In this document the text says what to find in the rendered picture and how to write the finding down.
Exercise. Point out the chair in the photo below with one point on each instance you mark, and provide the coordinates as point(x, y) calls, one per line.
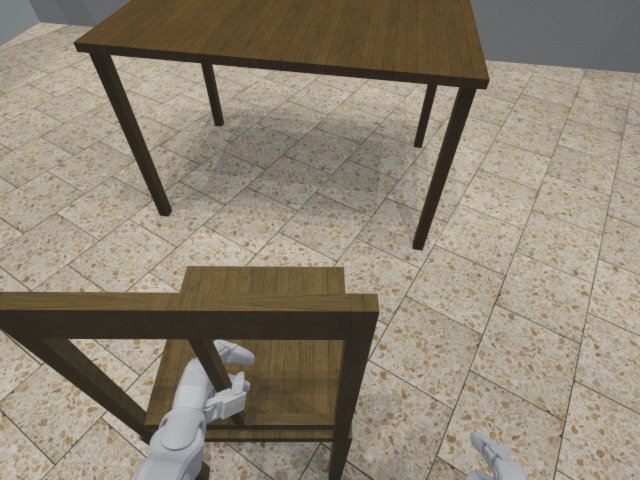
point(311, 343)

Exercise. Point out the table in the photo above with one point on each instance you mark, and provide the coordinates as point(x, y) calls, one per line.
point(434, 42)

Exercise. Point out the left robot forearm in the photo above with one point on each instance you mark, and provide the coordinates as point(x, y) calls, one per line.
point(176, 448)

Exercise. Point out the left robot hand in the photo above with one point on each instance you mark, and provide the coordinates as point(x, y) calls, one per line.
point(195, 387)

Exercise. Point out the right robot hand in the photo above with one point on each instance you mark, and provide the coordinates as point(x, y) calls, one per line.
point(497, 456)

